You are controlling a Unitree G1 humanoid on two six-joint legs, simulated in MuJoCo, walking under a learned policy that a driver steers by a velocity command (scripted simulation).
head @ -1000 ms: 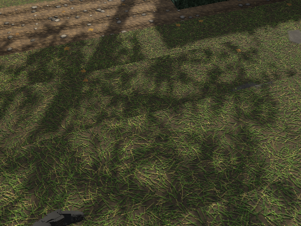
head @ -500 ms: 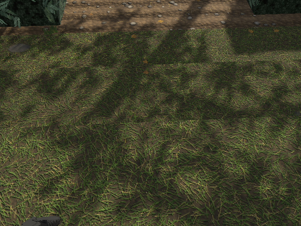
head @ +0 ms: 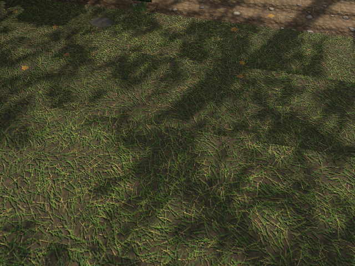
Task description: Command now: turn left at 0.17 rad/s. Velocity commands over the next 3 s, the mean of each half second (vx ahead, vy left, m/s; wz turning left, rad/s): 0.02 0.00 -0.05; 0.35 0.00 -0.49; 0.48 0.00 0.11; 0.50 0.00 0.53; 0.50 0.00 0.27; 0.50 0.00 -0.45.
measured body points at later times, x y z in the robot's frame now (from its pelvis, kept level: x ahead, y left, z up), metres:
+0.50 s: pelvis +0.02 +0.01 +0.00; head +0.05 +0.01 +0.44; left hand +0.15 +0.29 -0.12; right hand +0.14 -0.28 -0.10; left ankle +0.02 +0.13 -0.75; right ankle +0.01 -0.11 -0.71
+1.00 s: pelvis +0.16 -0.11 -0.01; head +0.18 -0.13 +0.44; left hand +0.24 +0.11 -0.14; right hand +0.29 -0.40 -0.10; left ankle +0.29 -0.01 -0.71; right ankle +0.05 -0.15 -0.75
